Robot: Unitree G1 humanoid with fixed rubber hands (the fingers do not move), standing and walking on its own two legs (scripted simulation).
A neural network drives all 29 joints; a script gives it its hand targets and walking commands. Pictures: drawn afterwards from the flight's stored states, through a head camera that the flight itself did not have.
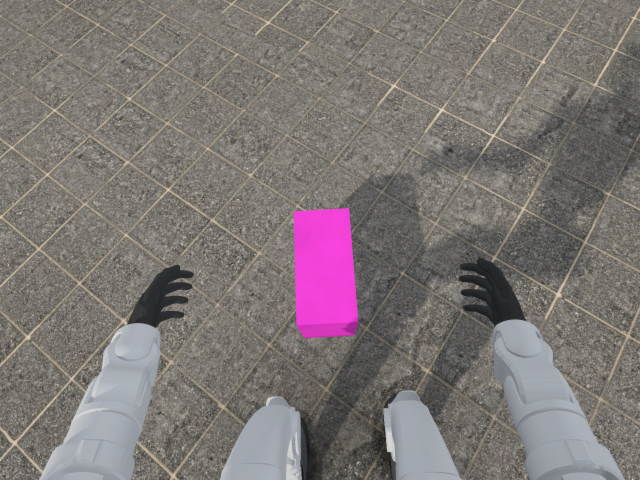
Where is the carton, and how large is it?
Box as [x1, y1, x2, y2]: [294, 208, 357, 337]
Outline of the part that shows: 348,208 294,211 296,324 304,337 353,335 357,324 357,311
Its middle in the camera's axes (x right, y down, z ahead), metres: +0.02 +0.11 +1.05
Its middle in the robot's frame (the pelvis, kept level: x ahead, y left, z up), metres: +0.51 +0.05 -0.59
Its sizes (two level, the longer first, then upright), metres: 0.291 0.143 0.233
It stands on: the floor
